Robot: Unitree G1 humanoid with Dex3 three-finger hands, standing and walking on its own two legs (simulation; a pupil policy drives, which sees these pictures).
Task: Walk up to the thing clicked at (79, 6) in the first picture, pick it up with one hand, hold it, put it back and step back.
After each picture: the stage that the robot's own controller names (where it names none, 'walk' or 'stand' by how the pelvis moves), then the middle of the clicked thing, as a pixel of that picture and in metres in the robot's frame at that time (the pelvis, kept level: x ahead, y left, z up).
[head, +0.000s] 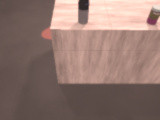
stand; (83, 4) +0.95 -0.02 -0.01
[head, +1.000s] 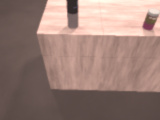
rise first; (72, 7) +0.87 +0.09 +0.01
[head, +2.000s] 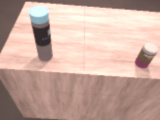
walk; (42, 36) +0.56 +0.18 +0.02
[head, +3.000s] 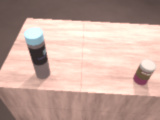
stand; (39, 56) +0.51 +0.19 -0.01
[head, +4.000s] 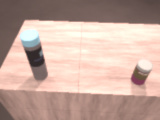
stand; (35, 57) +0.51 +0.21 -0.01
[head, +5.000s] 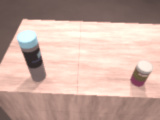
stand; (33, 58) +0.50 +0.21 -0.01
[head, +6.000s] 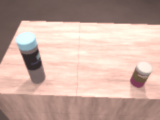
stand; (32, 60) +0.49 +0.21 -0.01
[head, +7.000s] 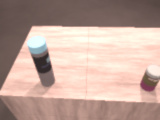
rise first; (43, 64) +0.48 +0.20 -0.01
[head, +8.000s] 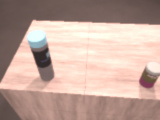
go down; (42, 58) +0.50 +0.20 -0.01
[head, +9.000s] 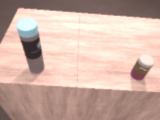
go down; (32, 49) +0.52 +0.18 +0.01
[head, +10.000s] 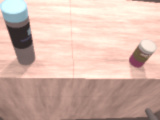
go down; (21, 36) +0.50 +0.18 +0.05
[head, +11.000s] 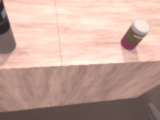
close in; out of the picture +0.51 +0.20 +0.08
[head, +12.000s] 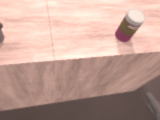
close; out of the picture +0.55 +0.21 +0.10
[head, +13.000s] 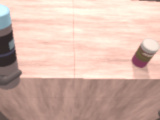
lift; (2, 52) +0.40 +0.22 +0.11
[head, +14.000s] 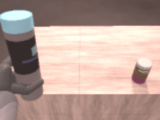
lift; (25, 60) +0.33 +0.16 +0.19
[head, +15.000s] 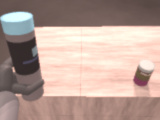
hold; (26, 61) +0.34 +0.16 +0.18
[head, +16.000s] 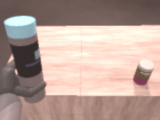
crouch; (28, 63) +0.34 +0.16 +0.17
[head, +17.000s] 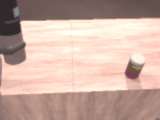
crouch; (7, 24) +0.46 +0.20 +0.21
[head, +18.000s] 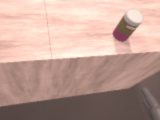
lower; out of the picture +0.54 +0.21 +0.09
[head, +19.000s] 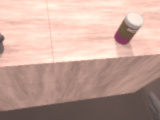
lower; out of the picture +0.52 +0.20 +0.10
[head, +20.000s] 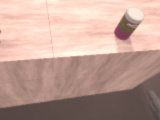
lower; out of the picture +0.53 +0.20 +0.10
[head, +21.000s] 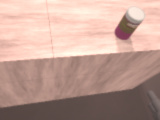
lower; out of the picture +0.53 +0.21 +0.10
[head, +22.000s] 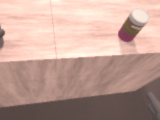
loosen; out of the picture +0.53 +0.20 +0.10
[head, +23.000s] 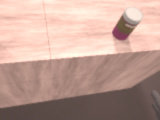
withdraw; out of the picture +0.50 +0.22 +0.10
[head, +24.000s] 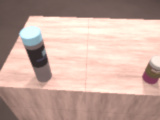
sink last; (38, 57) +0.47 +0.20 +0.03
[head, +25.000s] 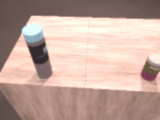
stand; (39, 54) +0.49 +0.20 +0.03
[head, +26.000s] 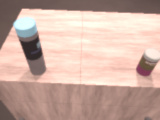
stand; (32, 49) +0.49 +0.20 +0.04
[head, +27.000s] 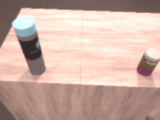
stand; (31, 49) +0.49 +0.20 +0.05
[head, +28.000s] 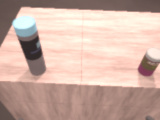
stand; (32, 49) +0.48 +0.20 +0.05
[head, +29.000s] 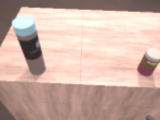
stand; (31, 49) +0.49 +0.20 +0.05
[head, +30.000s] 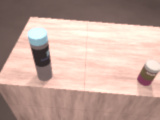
stand; (41, 57) +0.49 +0.18 +0.01
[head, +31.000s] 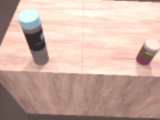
walk; (36, 41) +0.52 +0.18 +0.01
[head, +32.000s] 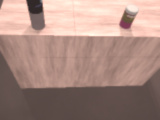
walk; (35, 5) +0.71 +0.22 +0.01
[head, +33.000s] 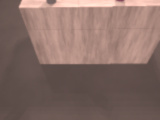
stand; out of the picture +1.06 +0.24 +0.01
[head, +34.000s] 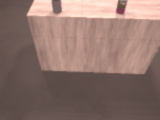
stand; out of the picture +1.10 +0.19 -0.01
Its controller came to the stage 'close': yes
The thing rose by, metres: 0.21
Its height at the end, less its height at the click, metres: +0.00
